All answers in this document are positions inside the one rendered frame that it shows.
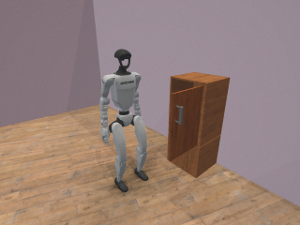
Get right robot thigh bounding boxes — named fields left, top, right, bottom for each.
left=109, top=119, right=128, bottom=164

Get left robot upper arm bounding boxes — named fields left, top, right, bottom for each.
left=131, top=72, right=142, bottom=98

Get robot right forearm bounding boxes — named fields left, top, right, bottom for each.
left=99, top=98, right=109, bottom=128

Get robot left forearm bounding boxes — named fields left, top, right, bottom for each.
left=133, top=97, right=142, bottom=116

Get cupboard door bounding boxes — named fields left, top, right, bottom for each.
left=169, top=85, right=203, bottom=161

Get robot right hand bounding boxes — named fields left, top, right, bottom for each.
left=100, top=127, right=111, bottom=145

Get right robot upper arm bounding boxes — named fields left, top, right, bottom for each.
left=100, top=74, right=115, bottom=105

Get handle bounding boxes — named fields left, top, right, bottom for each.
left=175, top=105, right=184, bottom=125

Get right robot shin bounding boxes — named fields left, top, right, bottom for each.
left=115, top=156, right=127, bottom=183

